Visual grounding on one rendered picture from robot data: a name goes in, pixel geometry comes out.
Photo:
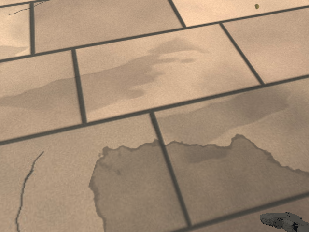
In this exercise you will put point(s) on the right robot hand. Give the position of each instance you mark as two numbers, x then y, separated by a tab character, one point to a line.
287	221

